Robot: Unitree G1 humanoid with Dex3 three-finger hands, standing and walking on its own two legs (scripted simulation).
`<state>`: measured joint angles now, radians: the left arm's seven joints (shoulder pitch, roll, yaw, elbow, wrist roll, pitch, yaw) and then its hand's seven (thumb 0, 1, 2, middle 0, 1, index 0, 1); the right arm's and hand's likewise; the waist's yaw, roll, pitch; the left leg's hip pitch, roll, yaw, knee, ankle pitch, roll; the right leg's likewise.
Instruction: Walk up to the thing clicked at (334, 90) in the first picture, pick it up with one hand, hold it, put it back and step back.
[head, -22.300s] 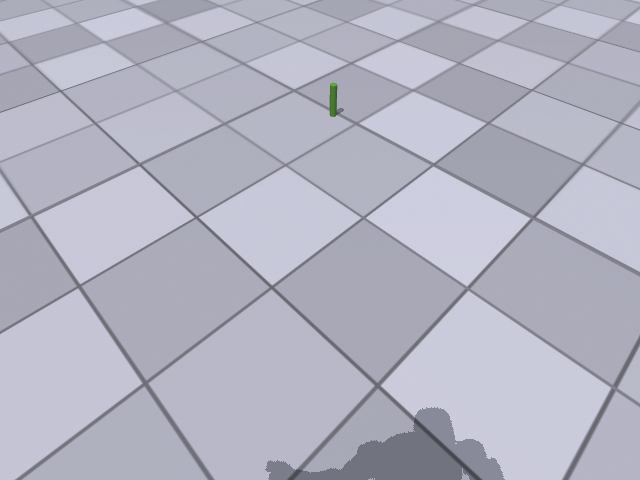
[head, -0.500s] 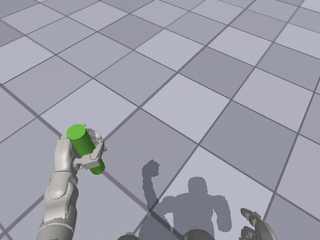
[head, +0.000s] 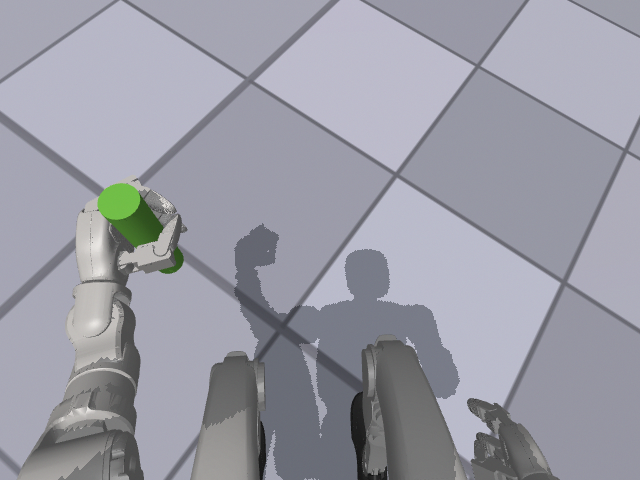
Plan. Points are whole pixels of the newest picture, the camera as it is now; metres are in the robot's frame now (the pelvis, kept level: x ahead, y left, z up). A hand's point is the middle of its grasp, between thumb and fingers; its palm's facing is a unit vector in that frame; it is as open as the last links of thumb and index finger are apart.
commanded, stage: crouch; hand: left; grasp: from the side
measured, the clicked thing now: (148, 236) +0.42 +0.20 -0.04
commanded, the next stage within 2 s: lower in 1.10 s
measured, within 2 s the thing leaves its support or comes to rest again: neither
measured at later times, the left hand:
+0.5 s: hand (189, 258) +0.44 +0.19 -0.20, palm faces +0.03 -1.00 -0.03, open 5.0 cm
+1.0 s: hand (202, 263) +0.46 +0.18 -0.28, palm faces +0.00 -1.00 -0.02, open 5.0 cm
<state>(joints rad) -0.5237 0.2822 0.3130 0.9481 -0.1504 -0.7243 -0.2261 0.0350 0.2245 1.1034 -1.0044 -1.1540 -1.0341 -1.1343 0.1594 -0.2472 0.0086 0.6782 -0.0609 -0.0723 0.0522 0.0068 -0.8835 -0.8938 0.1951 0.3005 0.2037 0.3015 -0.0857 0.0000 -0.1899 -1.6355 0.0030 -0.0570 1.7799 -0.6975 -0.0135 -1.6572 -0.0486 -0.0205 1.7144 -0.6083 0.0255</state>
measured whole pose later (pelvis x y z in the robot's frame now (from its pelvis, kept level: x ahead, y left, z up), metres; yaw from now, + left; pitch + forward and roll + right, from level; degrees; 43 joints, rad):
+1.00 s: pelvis -0.04 +0.01 -0.21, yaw -5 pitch +27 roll -10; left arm -0.83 0.58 0.44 1.24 -0.02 -0.78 -0.18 0.03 0.22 1.11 -1.00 -1.15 -1.04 -1.14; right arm 0.08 -0.33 0.19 0.68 -0.18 0.00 0.13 0.00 -0.89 -0.89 0.20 0.30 0.21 0.30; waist -0.25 -0.06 0.05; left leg -2.25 -0.04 -0.17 2.47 -0.70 -0.02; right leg -2.21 -0.04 -0.08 2.30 -0.57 0.05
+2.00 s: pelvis -0.05 +0.02 -0.23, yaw -11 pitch +19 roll -17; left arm -0.85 0.82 0.41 1.49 0.02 -1.00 0.00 0.03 0.22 1.12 -1.01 -1.15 -1.04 -1.14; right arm -0.07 -0.36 0.45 0.59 -0.32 0.05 0.16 0.00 -0.90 -0.89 0.20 0.30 0.21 0.30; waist -0.34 -0.20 0.25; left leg -2.23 -0.04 -0.30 2.60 -0.72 0.00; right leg -2.13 0.00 -0.18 2.31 -0.54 0.08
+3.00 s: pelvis -0.05 +0.03 -0.22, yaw -13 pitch +17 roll -20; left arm -0.87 0.91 0.37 1.57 0.01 -1.09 0.04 0.01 0.17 0.81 -1.01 -0.97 -1.03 -0.95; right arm -0.14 -0.37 0.54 0.56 -0.36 0.04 0.15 0.00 -0.91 -0.89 0.20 0.30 0.21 0.30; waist -0.35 -0.25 0.30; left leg -2.21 -0.04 -0.36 2.61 -0.73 0.01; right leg -2.08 0.02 -0.23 2.27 -0.53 0.09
